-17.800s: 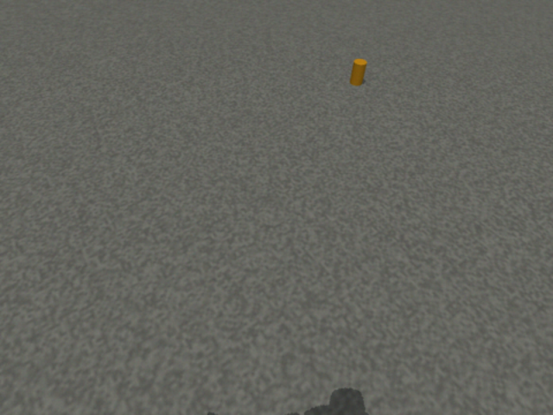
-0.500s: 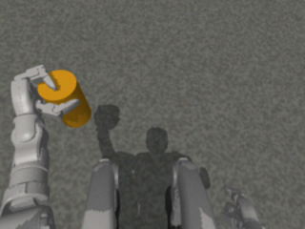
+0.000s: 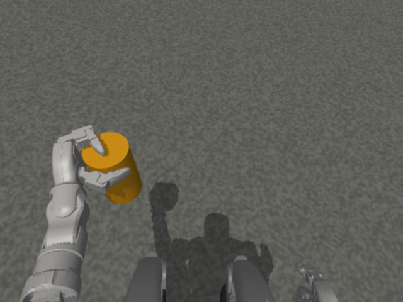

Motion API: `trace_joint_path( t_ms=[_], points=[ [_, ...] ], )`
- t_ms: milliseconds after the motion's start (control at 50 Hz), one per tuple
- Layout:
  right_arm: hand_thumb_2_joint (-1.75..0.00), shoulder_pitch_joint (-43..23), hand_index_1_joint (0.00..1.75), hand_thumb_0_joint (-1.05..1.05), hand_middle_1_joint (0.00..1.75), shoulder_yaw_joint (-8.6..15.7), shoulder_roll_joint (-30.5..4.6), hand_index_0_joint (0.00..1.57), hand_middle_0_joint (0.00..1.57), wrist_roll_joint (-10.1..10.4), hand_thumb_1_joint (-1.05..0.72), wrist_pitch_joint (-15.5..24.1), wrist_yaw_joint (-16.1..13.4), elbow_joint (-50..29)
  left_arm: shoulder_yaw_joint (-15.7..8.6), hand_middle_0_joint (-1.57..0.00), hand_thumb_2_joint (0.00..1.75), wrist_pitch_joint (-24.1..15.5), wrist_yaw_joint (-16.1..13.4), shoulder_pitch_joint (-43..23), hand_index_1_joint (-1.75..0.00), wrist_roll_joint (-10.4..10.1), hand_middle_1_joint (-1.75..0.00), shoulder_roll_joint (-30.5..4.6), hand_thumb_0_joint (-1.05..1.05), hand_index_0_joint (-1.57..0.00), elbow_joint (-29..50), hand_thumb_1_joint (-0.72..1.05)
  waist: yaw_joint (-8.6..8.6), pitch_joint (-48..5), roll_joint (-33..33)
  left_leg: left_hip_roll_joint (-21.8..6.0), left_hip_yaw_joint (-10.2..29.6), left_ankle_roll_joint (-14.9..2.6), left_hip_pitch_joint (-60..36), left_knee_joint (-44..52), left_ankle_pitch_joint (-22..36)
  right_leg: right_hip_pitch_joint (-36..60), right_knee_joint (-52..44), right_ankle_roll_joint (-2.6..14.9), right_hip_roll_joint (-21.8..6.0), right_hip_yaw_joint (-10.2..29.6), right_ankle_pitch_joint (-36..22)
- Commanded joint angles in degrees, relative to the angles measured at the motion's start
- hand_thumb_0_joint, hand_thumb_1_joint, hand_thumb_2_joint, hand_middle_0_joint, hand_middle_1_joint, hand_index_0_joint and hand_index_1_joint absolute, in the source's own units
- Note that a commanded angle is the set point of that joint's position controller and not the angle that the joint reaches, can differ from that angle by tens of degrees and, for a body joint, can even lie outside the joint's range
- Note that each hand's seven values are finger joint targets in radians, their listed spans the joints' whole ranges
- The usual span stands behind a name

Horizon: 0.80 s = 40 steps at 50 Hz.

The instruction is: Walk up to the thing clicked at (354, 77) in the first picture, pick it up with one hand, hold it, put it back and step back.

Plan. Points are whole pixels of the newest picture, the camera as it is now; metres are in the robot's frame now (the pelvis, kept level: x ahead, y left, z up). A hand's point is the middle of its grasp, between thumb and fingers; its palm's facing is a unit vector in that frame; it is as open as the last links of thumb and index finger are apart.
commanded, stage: lift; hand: left
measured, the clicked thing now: (115, 170) +0.38 +0.18 -0.04
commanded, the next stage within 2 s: hold in 0.78 s
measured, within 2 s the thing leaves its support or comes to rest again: neither
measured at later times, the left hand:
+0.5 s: hand (106, 141) +0.38 +0.17 +0.08, palm faces +0.21 -0.98 -0.03, open 7.5 cm
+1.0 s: hand (106, 129) +0.39 +0.17 +0.10, palm faces +0.21 -0.98 -0.02, open 7.6 cm
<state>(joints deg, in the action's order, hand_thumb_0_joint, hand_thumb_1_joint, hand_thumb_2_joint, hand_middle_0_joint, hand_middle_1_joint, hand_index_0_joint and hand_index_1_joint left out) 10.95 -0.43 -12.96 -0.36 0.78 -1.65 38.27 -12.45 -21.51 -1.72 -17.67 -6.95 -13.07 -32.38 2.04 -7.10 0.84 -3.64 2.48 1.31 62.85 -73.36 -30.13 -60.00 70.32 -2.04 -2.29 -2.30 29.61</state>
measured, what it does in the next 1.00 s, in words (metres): rises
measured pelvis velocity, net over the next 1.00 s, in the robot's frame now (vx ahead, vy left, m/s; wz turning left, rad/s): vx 0.04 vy -0.01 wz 0.01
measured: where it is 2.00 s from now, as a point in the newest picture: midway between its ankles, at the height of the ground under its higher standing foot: outside the picture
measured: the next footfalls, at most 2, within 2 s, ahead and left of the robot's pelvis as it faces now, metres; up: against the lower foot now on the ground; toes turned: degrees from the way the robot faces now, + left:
none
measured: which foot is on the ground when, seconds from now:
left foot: down 0.00-1.00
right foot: down 0.00-1.00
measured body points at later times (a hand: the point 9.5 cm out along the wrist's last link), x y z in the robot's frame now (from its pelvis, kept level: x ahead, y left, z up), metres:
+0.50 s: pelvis +0.02 -0.01 +0.05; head +0.09 +0.00 +0.49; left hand +0.36 +0.22 +0.08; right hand +0.15 -0.25 -0.07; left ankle +0.04 +0.13 -0.62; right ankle +0.04 -0.15 -0.62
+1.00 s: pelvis +0.04 -0.01 +0.07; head +0.10 +0.00 +0.52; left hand +0.37 +0.22 +0.11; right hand +0.16 -0.25 -0.05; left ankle +0.04 +0.13 -0.62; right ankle +0.04 -0.15 -0.62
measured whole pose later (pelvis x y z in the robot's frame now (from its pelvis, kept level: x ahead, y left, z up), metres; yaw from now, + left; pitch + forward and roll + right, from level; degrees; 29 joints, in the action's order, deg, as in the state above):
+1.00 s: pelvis +0.04 -0.01 +0.07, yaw +0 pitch +9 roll -1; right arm 12.4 0.1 -12.4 -0.9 -1.8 -2.5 38.6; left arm -9.1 -21.6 -3.3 -11.4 -7.3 -9.4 -29.6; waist 1.3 -2.6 0.7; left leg -3.8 0.6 2.0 35.9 -51.4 -24.9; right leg -34.1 49.4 -1.6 -1.9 -2.0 24.6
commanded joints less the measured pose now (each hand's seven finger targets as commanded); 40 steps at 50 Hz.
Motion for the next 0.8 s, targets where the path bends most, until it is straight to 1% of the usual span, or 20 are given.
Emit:
trace_joint_path(
  t_ms=[0, 60, 80, 140, 180, 220, 260, 320, 340, 380, 480, 540, 560, 580, 620, 660, 700, 720, 760, 780],
  points=[
    [-0.90, 2.2, 0.30, 0.00, 0.30, 3.2, -8.1, 0.20, 0.20, -0.4, -0.91, 2.0, -0.7, -5.8, -1.5, -1.30, 1.27, -6.4, -0.1, -16.6, -1.45, -0.9, -1.45, -7.3, 0.00, -1.33, 14.2, 0.07, -0.16, -23.6, 3.2, 2.1, 0.3, -1.07, -21.6, 13.7, 12.2, 14.0, -11.6, 2.86, 2.0, -0.9, -13.8],
    [-0.90, 1.6, 0.30, 0.00, 0.30, 3.0, -7.8, 0.20, 0.20, -0.4, -0.91, 1.9, -0.7, -6.2, -1.8, -1.30, 1.25, -6.9, -0.4, -17.5, -1.45, -1.0, -1.45, -8.2, 0.00, -1.33, 16.4, 0.04, -0.51, -22.9, 2.9, 2.3, -0.5, -1.24, -22.6, 15.5, 12.0, 17.8, -13.9, 2.57, 2.0, -0.5, -14.2],
    [-0.90, 1.9, 0.30, 0.00, 0.30, 2.9, -7.7, 0.20, 0.20, -0.6, -0.91, 1.8, -0.7, -6.0, -0.3, -1.29, 1.25, -6.9, -0.3, -17.6, -1.43, -0.8, -1.44, -6.6, 0.00, -1.32, 16.2, 0.06, 0.12, -22.9, 2.8, 2.2, -0.4, -1.17, -23.2, 16.2, 12.1, 18.1, -14.3, 2.61, 2.1, -0.7, -14.4],
    [-0.90, 1.9, 0.30, 0.00, 0.30, 2.9, -7.8, 0.20, 0.20, -0.5, -0.91, 1.7, -1.0, -6.0, -0.9, -1.29, 1.25, -7.1, -1.0, -17.5, -1.43, -0.9, -1.43, -6.9, 0.00, -1.31, 16.3, 0.04, -0.18, -22.0, 2.6, 2.2, -0.5, -1.05, -25.1, 17.6, 12.8, 19.5, -15.8, 2.53, 2.1, -0.6, -15.0],
    [-0.90, 1.9, 0.30, 0.00, 0.30, 2.8, -7.6, 0.20, 0.20, -0.6, -0.91, 1.7, -1.1, -5.7, -0.1, -1.29, 1.25, -7.0, -1.1, -17.0, -1.43, -0.8, -1.43, -6.2, 0.00, -1.31, 16.0, 0.03, -0.17, -21.0, 2.3, 2.2, -0.6, -0.98, -26.0, 18.6, 13.3, 20.5, -16.6, 2.57, 2.1, -0.7, -15.4],
    [-0.90, 1.7, 0.30, 0.00, 0.30, 2.7, -7.6, 0.20, 0.20, -0.7, -0.91, 1.4, -1.3, -5.8, -1.1, -1.28, 1.25, -6.9, -1.3, -16.6, -1.43, -0.9, -1.43, -7.0, 0.00, -1.31, 16.1, 0.05, -0.47, -20.3, 2.3, 2.3, -0.9, -1.00, -27.1, 19.7, 13.7, 21.9, -17.9, 2.47, 2.2, -0.6, -16.0],
    [-0.90, 1.7, 0.30, 0.00, 0.30, 2.5, -7.0, 0.20, 0.20, -0.9, -0.91, 1.2, -1.5, -6.0, 0.0, -1.27, 1.25, -6.9, -1.4, -17.0, -1.42, -0.7, -1.43, -6.1, 0.00, -1.30, 17.1, 0.06, -0.14, -20.5, 2.7, 2.5, -1.2, -1.03, -27.8, 20.1, 13.9, 23.5, -18.9, 2.24, 2.2, -0.3, -16.6],
    [-0.90, 1.9, 0.30, 0.00, 0.30, 2.5, -6.9, 0.20, 0.20, -1.0, -0.91, 1.0, -1.7, -5.5, 0.0, -1.27, 1.27, -6.6, -1.5, -15.5, -1.44, -1.0, -1.44, -5.3, 0.00, -1.30, 15.2, 0.08, -0.07, -19.3, 1.3, 2.4, -1.5, -1.06, -27.9, 21.1, 14.9, 25.4, -20.0, 2.10, 2.3, -0.2, -17.6],
    [-0.90, 1.9, 0.30, 0.00, 0.30, 2.6, -7.1, 0.20, 0.20, -0.9, -0.91, 0.9, -1.8, -5.5, -0.9, -1.27, 1.28, -6.6, -1.7, -15.9, -1.44, -0.9, -1.44, -6.1, 0.00, -1.30, 15.3, 0.08, -0.25, -19.2, 0.9, 2.4, -1.5, -1.09, -28.5, 21.5, 15.2, 25.8, -20.2, 2.07, 2.3, -0.2, -18.0],
    [-0.90, 1.6, 0.30, 0.00, 0.30, 2.6, -6.9, 0.20, 0.20, -0.8, -0.91, 0.7, -1.7, -5.8, 0.1, -1.26, 1.28, -6.5, -1.5, -15.2, -1.43, -0.9, -1.44, -5.1, 0.00, -1.29, 14.6, 0.09, -0.30, -17.9, 0.4, 2.5, -1.8, -1.11, -28.6, 22.4, 15.2, 27.0, -21.1, 2.01, 2.2, -0.2, -18.0],
    [-0.90, 1.1, 0.30, 0.00, 0.30, 2.8, -6.7, 0.20, 0.20, -0.8, -0.91, 0.7, -1.7, -6.1, 0.4, -1.29, 1.27, -6.4, -1.3, -14.1, -1.44, -1.2, -1.45, -4.6, 0.00, -1.31, 15.4, 0.08, -0.42, -16.7, 0.7, 2.6, -1.9, -0.95, -30.7, 24.0, 16.1, 28.3, -22.5, 2.04, 2.4, -0.3, -18.7],
    [-0.90, 1.5, 0.30, 0.00, 0.30, 3.0, -6.9, 0.20, 0.20, -0.8, -0.91, 0.3, -1.6, -6.2, -0.4, -1.28, 1.27, -6.6, -1.4, -13.8, -1.44, -1.1, -1.45, -5.5, 0.00, -1.31, 16.0, 0.07, -0.64, -17.6, 0.7, 2.6, -2.1, -0.92, -32.5, 24.4, 18.8, 30.3, -23.0, 1.99, 2.4, -0.2, -21.3],
    [-0.90, 1.7, 0.30, 0.00, 0.30, 2.9, -6.6, 0.20, 0.20, -0.9, -0.91, 0.2, -1.6, -6.0, 0.2, -1.28, 1.27, -6.4, -1.3, -13.9, -1.45, -1.0, -1.45, -5.1, 0.00, -1.31, 16.5, 0.08, -0.51, -18.7, 1.2, 2.6, -2.2, -0.91, -32.7, 24.3, 19.7, 31.1, -23.0, 1.99, 2.4, 0.0, -22.4],
    [-0.90, 2.2, 0.30, 0.00, 0.30, 2.9, -6.6, 0.20, 0.20, -0.9, -0.91, 0.1, -1.6, -5.9, 1.0, -1.28, 1.27, -6.3, -1.2, -13.3, -1.45, -1.1, -1.45, -4.1, 0.00, -1.30, 16.6, 0.06, -0.22, -18.6, -0.1, 2.5, -2.2, -0.93, -32.9, 24.5, 20.6, 31.6, -23.0, 1.96, 2.5, -0.1, -23.4],
    [-0.90, 1.6, 0.30, 0.00, 0.30, 2.9, -6.9, 0.20, 0.20, -0.7, -0.91, 0.1, -1.7, -6.3, 0.1, -1.27, 1.27, -6.2, -1.6, -14.2, -1.44, -1.2, -1.45, -5.2, 0.00, -1.30, 17.6, 0.09, -0.42, -17.6, 1.4, 2.7, -2.6, -0.95, -33.6, 25.0, 20.5, 32.0, -24.0, 1.77, 2.2, 0.3, -23.8],
    [-0.90, 1.6, 0.30, 0.00, 0.30, 3.0, -6.8, 0.20, 0.20, -0.8, -0.91, 0.0, -1.8, -6.2, 0.4, -1.27, 1.27, -6.2, -1.6, -14.5, -1.44, -1.5, -1.44, -4.6, 0.00, -1.30, 17.8, 0.10, -0.05, -16.9, 0.1, 2.6, -2.6, -0.99, -33.9, 25.4, 20.6, 32.4, -24.5, 1.77, 2.3, 0.2, -23.8],
    [-0.90, 1.7, 0.30, 0.00, 0.30, 3.1, -6.7, 0.20, 0.20, -0.9, -0.91, 0.0, -1.8, -6.1, 0.4, -1.28, 1.26, -6.2, -1.6, -13.5, -1.44, -1.3, -1.45, -4.5, 0.00, -1.31, 18.1, 0.06, -0.35, -17.7, 0.7, 2.7, -2.5, -0.92, -34.6, 25.7, 21.6, 33.5, -24.5, 1.73, 2.3, 0.1, -24.8],
    [-0.90, 1.7, 0.30, 0.00, 0.30, 3.0, -6.6, 0.20, 0.20, -0.8, -0.91, 0.0, -1.9, -6.2, -0.5, -1.28, 1.25, -6.2, -1.7, -13.0, -1.44, -1.3, -1.44, -5.3, 0.00, -1.31, 18.5, 0.06, -0.84, -18.0, 0.8, 2.6, -2.6, -0.91, -35.1, 26.0, 22.1, 34.0, -24.7, 1.77, 2.3, 0.1, -25.1],
    [-0.90, 1.6, 0.30, 0.00, 0.30, 3.0, -6.5, 0.20, 0.20, -0.9, -0.91, -0.3, -1.8, -6.2, 0.8, -1.27, 1.26, -6.1, -1.7, -12.6, -1.44, -1.1, -1.44, -4.1, 0.00, -1.30, 18.5, 0.06, -0.48, -16.3, 0.4, 2.6, -2.7, -0.83, -35.2, 26.6, 22.2, 34.3, -25.2, 1.76, 2.4, -0.1, -25.2],
    [-0.90, 2.0, 0.30, 0.00, 0.30, 3.2, -6.7, 0.20, 0.20, -1.0, -0.91, -0.4, -1.8, -5.8, 0.4, -1.27, 1.25, -6.1, -1.7, -12.9, -1.44, -1.0, -1.44, -4.6, 0.00, -1.30, 18.7, 0.05, -0.57, -17.8, 1.3, 2.6, -2.7, -0.83, -36.1, 26.3, 23.7, 34.5, -25.1, 1.76, 2.4, 0.1, -26.7]
  ],
)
